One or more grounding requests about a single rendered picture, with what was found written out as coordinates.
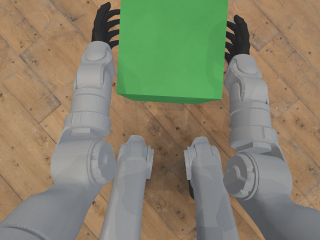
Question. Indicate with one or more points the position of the robot right upper arm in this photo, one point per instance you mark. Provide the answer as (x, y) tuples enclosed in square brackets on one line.
[(262, 185)]

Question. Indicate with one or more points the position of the robot right hand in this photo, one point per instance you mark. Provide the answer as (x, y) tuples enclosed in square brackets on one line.
[(240, 38)]

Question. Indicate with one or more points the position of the carton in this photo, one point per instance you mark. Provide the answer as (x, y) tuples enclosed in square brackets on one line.
[(172, 51)]

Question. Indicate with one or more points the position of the robot left thigh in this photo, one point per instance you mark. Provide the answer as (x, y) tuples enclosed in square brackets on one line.
[(123, 217)]

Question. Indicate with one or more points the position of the robot left hand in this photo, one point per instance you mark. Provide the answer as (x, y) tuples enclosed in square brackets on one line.
[(100, 31)]

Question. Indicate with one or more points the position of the robot left upper arm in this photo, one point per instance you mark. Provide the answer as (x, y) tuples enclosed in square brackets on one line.
[(79, 169)]

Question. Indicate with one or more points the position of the robot left forearm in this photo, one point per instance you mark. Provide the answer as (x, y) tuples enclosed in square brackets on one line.
[(91, 96)]

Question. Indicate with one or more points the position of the right robot shin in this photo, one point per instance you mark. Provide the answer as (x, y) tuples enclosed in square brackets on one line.
[(214, 149)]

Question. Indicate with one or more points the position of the robot right forearm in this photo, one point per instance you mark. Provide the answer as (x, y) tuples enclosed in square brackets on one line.
[(251, 127)]

